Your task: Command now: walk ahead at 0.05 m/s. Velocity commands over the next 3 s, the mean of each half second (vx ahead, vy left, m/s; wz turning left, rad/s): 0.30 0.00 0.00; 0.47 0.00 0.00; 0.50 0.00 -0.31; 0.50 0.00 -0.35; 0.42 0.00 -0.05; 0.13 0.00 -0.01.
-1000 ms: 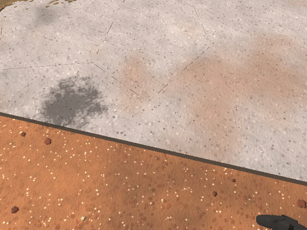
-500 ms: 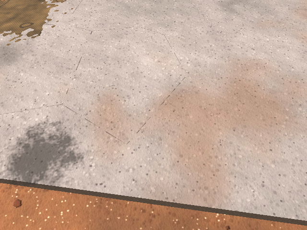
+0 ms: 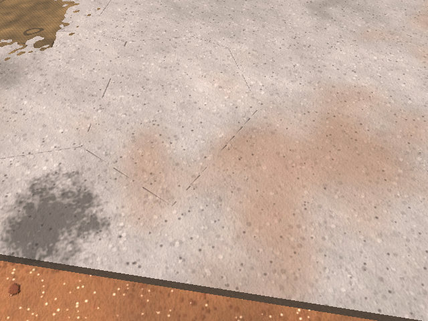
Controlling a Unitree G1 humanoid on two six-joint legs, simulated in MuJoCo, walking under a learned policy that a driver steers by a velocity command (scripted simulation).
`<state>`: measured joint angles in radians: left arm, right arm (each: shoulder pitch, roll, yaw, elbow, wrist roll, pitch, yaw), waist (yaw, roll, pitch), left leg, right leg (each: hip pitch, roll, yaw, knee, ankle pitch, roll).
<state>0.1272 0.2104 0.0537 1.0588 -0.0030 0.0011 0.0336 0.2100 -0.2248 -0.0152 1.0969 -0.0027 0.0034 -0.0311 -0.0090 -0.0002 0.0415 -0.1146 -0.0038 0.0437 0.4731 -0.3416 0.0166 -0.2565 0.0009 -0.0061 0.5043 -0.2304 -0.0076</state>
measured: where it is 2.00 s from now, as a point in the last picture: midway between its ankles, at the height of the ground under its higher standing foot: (246, 200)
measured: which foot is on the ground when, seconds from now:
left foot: down 0.00-0.30, up 0.32-0.78, down 0.80-1.00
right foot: down 0.00-0.82, up 0.84-1.00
